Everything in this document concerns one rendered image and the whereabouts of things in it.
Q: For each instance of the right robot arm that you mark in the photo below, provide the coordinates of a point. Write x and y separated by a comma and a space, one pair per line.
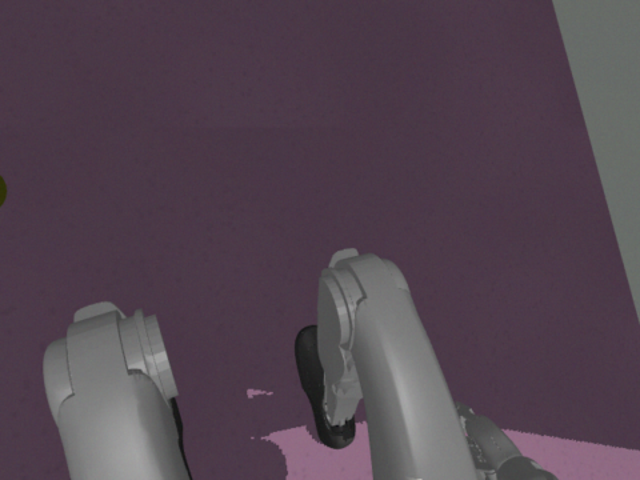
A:
523, 468

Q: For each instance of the tin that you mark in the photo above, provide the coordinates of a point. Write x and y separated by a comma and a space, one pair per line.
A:
3, 191

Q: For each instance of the right robot foot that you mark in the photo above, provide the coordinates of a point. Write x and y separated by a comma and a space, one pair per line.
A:
311, 376

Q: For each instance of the right robot hand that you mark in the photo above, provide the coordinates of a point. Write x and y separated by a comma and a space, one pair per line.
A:
489, 445

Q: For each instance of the left robot foot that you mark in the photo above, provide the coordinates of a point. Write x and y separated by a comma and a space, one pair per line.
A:
179, 426

